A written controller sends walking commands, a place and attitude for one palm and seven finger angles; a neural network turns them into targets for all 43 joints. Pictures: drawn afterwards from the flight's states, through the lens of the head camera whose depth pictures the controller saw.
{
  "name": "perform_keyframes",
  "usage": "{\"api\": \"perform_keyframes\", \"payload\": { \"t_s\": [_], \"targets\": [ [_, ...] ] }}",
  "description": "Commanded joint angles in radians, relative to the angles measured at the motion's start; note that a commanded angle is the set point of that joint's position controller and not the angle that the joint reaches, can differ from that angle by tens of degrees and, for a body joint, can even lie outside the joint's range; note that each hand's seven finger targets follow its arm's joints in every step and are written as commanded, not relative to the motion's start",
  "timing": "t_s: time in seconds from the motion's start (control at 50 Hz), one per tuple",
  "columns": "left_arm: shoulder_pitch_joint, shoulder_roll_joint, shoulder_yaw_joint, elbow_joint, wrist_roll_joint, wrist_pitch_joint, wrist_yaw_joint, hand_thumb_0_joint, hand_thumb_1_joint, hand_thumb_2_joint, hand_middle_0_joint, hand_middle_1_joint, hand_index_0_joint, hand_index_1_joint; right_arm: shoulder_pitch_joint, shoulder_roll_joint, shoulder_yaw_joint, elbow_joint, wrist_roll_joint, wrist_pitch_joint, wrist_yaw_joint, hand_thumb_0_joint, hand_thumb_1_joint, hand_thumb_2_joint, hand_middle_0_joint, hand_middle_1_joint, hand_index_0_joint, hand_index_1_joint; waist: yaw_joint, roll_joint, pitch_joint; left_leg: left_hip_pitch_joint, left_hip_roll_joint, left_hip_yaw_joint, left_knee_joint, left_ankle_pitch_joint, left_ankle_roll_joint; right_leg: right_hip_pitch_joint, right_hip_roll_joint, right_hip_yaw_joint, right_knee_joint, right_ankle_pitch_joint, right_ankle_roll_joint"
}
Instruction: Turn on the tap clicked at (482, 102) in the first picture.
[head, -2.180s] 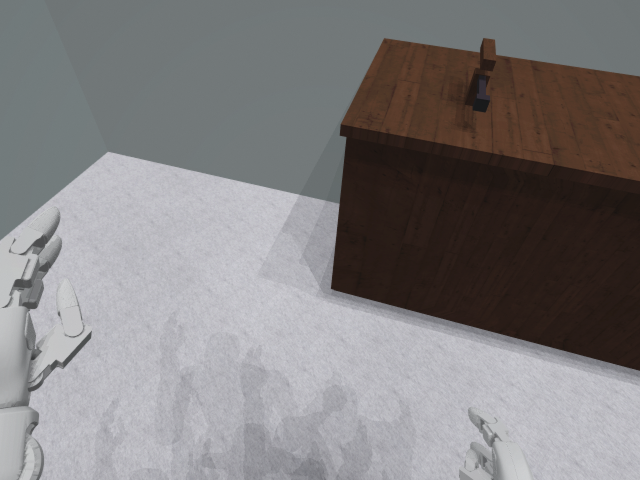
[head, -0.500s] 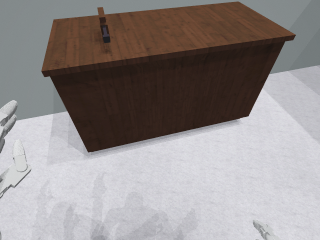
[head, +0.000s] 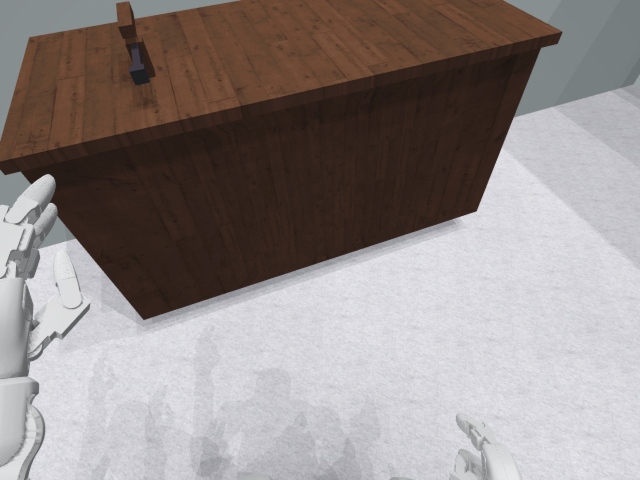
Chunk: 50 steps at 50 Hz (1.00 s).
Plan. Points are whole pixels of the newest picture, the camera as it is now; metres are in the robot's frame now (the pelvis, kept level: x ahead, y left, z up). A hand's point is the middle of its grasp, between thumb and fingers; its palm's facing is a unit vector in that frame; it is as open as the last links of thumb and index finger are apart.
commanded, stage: take the last steps up to it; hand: left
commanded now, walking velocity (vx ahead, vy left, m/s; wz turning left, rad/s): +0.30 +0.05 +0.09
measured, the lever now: (139, 74) +0.79 +0.41 +0.11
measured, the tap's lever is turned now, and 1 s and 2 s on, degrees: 0 0 0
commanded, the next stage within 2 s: come to a stop and stand still in 1.26 s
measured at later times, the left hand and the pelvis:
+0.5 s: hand (104, 203) +0.35 +0.25 +0.19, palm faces +0.43 -0.83 -0.35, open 7.5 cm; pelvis +0.13 +0.01 +0.01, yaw +1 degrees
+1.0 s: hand (175, 129) +0.47 +0.21 +0.20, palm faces +0.40 -0.80 -0.45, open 7.5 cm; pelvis +0.27 -0.03 +0.02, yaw +3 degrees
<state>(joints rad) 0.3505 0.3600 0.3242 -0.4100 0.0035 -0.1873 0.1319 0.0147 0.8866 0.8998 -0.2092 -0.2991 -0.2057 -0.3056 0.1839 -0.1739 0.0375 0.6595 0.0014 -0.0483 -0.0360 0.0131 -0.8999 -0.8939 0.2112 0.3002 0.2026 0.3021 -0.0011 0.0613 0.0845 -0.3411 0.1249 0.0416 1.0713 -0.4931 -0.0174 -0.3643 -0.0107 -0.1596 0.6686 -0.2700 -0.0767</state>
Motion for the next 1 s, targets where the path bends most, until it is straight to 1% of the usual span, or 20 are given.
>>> {"api": "perform_keyframes", "payload": {
  "t_s": [0.0,0.1,0.28,0.3,0.32,0.34,0.36,0.38,0.42,0.5,0.56,0.64,0.66,0.68,0.7,0.74,0.8,0.84,0.92,0.98],
  "targets": [
    [0.115,0.264,0.241,-0.363,-0.019,-0.096,0.030,0.000,0.900,0.900,-0.200,-0.300,-0.200,-0.300,-0.111,-0.118,-0.063,-0.177,0.002,-0.026,-0.002,0.000,-0.900,-0.900,0.200,0.300,0.200,0.300,0.009,-0.105,-0.229,-0.300,0.008,-0.062,0.142,0.061,-0.003,0.322,-0.347,0.465,-0.353,0.064,-0.138],
    [0.178,0.237,0.242,-0.417,-0.028,-0.121,0.055,0.000,0.900,0.900,-0.200,-0.300,-0.200,-0.300,-0.101,-0.107,-0.072,-0.191,-0.005,-0.029,-0.022,0.000,-0.900,-0.900,0.200,0.300,0.200,0.300,0.000,-0.123,-0.229,-0.163,-0.006,0.023,-0.220,0.133,0.000,0.270,-0.303,0.284,-0.354,0.206,-0.109],
    [0.060,0.149,0.125,-0.231,-0.026,-0.084,0.059,0.000,0.900,0.900,-0.200,-0.300,-0.200,-0.300,-0.020,-0.134,-0.094,-0.197,-0.001,-0.041,-0.045,0.000,-0.900,-0.900,0.200,0.300,0.200,0.300,-0.005,-0.128,-0.140,0.093,-0.069,0.123,-0.572,0.268,0.037,0.169,-0.235,0.220,-0.251,0.031,-0.027],
    [0.014,0.140,0.097,-0.253,-0.024,-0.086,0.054,0.000,0.900,0.900,-0.200,-0.300,-0.200,-0.300,-0.017,-0.148,-0.099,-0.200,0.004,-0.046,-0.051,0.000,-0.900,-0.900,0.200,0.300,0.200,0.300,-0.019,-0.070,-0.132,0.164,-0.046,0.075,-0.621,0.265,0.056,0.119,-0.205,0.187,-0.150,0.045,-0.001],
    [-0.004,0.145,0.098,-0.266,-0.022,-0.089,0.053,0.000,0.900,0.900,-0.200,-0.300,-0.200,-0.300,-0.019,-0.165,-0.101,-0.207,0.003,-0.048,-0.053,0.000,-0.900,-0.900,0.200,0.300,0.200,0.300,-0.024,0.045,-0.134,0.249,0.045,-0.082,-0.675,0.267,0.118,0.005,-0.129,0.138,0.002,0.033,0.041],
    [-0.025,0.138,0.091,-0.287,-0.026,-0.096,0.052,0.000,0.900,0.900,-0.200,-0.300,-0.200,-0.300,-0.023,-0.167,-0.098,-0.211,0.008,-0.052,-0.048,0.000,-0.900,-0.900,0.200,0.300,0.200,0.300,-0.015,0.197,-0.158,0.365,0.204,-0.329,-0.720,0.384,0.206,-0.144,-0.035,0.063,0.202,-0.146,0.084],
    [-0.044,0.163,0.092,-0.275,-0.017,-0.104,0.048,0.000,0.900,0.900,-0.200,-0.300,-0.200,-0.300,-0.038,-0.144,-0.083,-0.207,0.003,-0.059,-0.044,0.000,-0.900,-0.900,0.200,0.300,0.200,0.300,-0.016,0.227,-0.133,0.330,0.283,-0.463,-0.797,0.347,0.258,-0.216,-0.021,0.103,0.367,-0.320,0.080],
    [-0.086,0.193,0.096,-0.304,-0.006,-0.105,0.047,0.000,0.900,0.900,-0.200,-0.300,-0.200,-0.300,-0.046,-0.133,-0.069,-0.201,-0.014,-0.067,-0.045,0.000,-0.900,-0.900,0.200,0.300,0.200,0.300,-0.020,0.222,-0.088,0.271,0.303,-0.499,-0.828,0.304,0.273,-0.250,-0.057,0.144,0.445,-0.298,0.078],
    [-0.121,0.208,0.107,-0.370,-0.003,-0.104,0.043,0.000,0.900,0.900,-0.200,-0.300,-0.200,-0.300,-0.053,-0.132,-0.077,-0.184,-0.006,-0.084,-0.040,0.000,-0.900,-0.900,0.200,0.300,0.200,0.300,-0.004,0.134,-0.070,0.258,0.273,-0.383,-0.791,0.356,0.267,-0.274,-0.087,0.161,0.425,-0.261,0.087],
    [0.064,0.179,0.147,-0.364,-0.018,-0.087,0.045,0.000,0.900,0.900,-0.200,-0.300,-0.200,-0.300,-0.030,-0.144,-0.087,-0.181,0.000,-0.102,-0.026,0.000,-0.900,-0.900,0.200,0.300,0.200,0.300,0.009,0.167,-0.146,0.196,0.163,-0.112,-0.770,0.398,0.193,-0.110,-0.066,0.063,0.226,-0.128,0.095],
    [0.095,0.151,0.149,-0.292,-0.032,-0.082,0.039,0.000,0.900,0.900,-0.200,-0.300,-0.200,-0.300,-0.036,-0.132,-0.076,-0.179,-0.003,-0.097,-0.021,0.000,-0.900,-0.900,0.200,0.300,0.200,0.300,-0.007,0.170,-0.135,0.151,0.159,-0.061,-0.767,0.417,0.167,-0.015,-0.037,0.002,0.064,-0.081,0.108],
    [0.051,0.131,0.134,-0.172,-0.029,-0.066,0.035,0.000,0.900,0.900,-0.200,-0.300,-0.200,-0.300,-0.036,-0.131,-0.079,-0.169,0.005,-0.078,-0.037,0.000,-0.900,-0.900,0.200,0.300,0.200,0.300,-0.001,0.052,-0.159,0.078,0.106,0.028,-0.559,0.334,0.108,0.221,0.006,-0.050,-0.191,0.024,0.099],
    [0.029,0.147,0.134,-0.153,-0.022,-0.062,0.034,0.000,0.900,0.900,-0.200,-0.300,-0.200,-0.300,-0.038,-0.121,-0.079,-0.165,0.007,-0.072,-0.037,0.000,-0.900,-0.900,0.200,0.300,0.200,0.300,0.004,-0.064,-0.187,0.000,0.064,0.071,-0.369,0.296,0.090,0.319,-0.068,0.056,-0.246,0.026,0.061],
    [0.007,0.173,0.138,-0.145,-0.012,-0.058,0.036,0.000,0.900,0.900,-0.200,-0.300,-0.200,-0.300,-0.035,-0.096,-0.079,-0.171,0.011,-0.062,-0.035,0.000,-0.900,-0.900,0.200,0.300,0.200,0.300,0.001,-0.332,-0.218,-0.197,-0.050,0.131,-0.095,0.128,0.049,0.433,-0.278,0.415,-0.319,0.038,-0.036],
    [0.020,0.184,0.148,-0.129,-0.019,-0.051,0.037,0.000,0.900,0.900,-0.200,-0.300,-0.200,-0.300,-0.078,-0.102,-0.072,-0.187,0.009,-0.065,-0.031,0.000,-0.900,-0.900,0.200,0.300,0.200,0.300,0.025,-0.397,-0.188,-0.352,-0.098,0.040,0.106,-0.073,0.031,0.448,-0.429,0.653,-0.381,0.111,-0.119],
    [-0.017,0.188,0.145,-0.170,-0.026,-0.072,0.026,0.000,0.900,0.900,-0.200,-0.300,-0.200,-0.300,-0.074,-0.124,-0.085,-0.161,0.005,-0.069,-0.028,0.000,-0.900,-0.900,0.200,0.300,0.200,0.300,0.011,-0.285,-0.136,-0.350,-0.031,-0.071,0.199,0.015,0.015,0.326,-0.415,0.597,-0.406,-0.010,-0.118],
    [-0.011,0.205,0.159,-0.311,-0.011,-0.109,0.030,0.000,0.900,0.900,-0.200,-0.300,-0.200,-0.300,-0.111,-0.116,-0.065,-0.153,0.000,-0.039,-0.022,0.000,-0.900,-0.900,0.200,0.300,0.200,0.300,0.003,-0.150,-0.146,-0.306,0.001,-0.044,0.094,0.095,-0.002,0.290,-0.354,0.317,-0.355,0.232,-0.096],
    [0.007,0.202,0.164,-0.356,-0.010,-0.124,0.040,0.000,0.900,0.900,-0.200,-0.300,-0.200,-0.300,-0.107,-0.115,-0.068,-0.164,-0.005,-0.042,-0.025,0.000,-0.900,-0.900,0.200,0.300,0.200,0.300,-0.005,-0.159,-0.160,-0.214,0.001,0.001,-0.088,0.139,0.002,0.263,-0.317,0.192,-0.339,0.342,-0.074],
    [0.113,0.203,0.202,-0.380,-0.021,-0.121,0.065,0.000,0.900,0.900,-0.200,-0.300,-0.200,-0.300,-0.090,-0.101,-0.083,-0.199,-0.010,-0.055,-0.033,0.000,-0.900,-0.900,0.200,0.300,0.200,0.300,0.029,-0.173,-0.199,-0.109,-0.056,0.111,-0.357,0.192,0.014,0.343,-0.286,0.165,-0.289,0.456,-0.073],
    [0.134,0.180,0.197,-0.343,-0.028,-0.110,0.072,0.000,0.900,0.900,-0.200,-0.300,-0.200,-0.300,-0.047,-0.109,-0.095,-0.208,-0.007,-0.051,-0.034,0.000,-0.900,-0.900,0.200,0.300,0.200,0.300,0.014,-0.153,-0.206,-0.008,-0.088,0.153,-0.500,0.288,0.011,0.326,-0.257,0.149,-0.237,0.401,-0.045]
  ]
}}
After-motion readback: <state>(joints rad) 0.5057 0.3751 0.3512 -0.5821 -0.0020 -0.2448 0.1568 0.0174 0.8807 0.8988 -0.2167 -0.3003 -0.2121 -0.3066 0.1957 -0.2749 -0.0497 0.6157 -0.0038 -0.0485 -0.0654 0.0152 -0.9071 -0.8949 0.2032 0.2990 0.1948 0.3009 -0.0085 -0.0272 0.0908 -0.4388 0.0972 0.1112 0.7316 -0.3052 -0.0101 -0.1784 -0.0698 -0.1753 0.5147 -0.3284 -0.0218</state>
